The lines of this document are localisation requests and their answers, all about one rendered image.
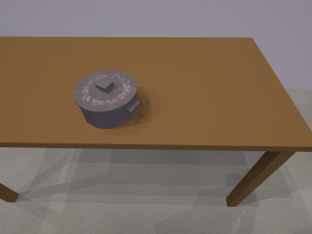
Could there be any table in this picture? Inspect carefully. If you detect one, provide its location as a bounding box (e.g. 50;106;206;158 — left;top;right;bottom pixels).
0;36;312;207

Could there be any knob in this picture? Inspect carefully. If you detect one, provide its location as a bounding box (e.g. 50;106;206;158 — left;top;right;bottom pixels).
96;78;114;92

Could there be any pot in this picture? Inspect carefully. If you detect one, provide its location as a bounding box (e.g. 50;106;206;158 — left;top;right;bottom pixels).
80;97;140;129

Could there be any lid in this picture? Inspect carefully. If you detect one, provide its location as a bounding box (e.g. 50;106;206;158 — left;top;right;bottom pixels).
73;70;137;114

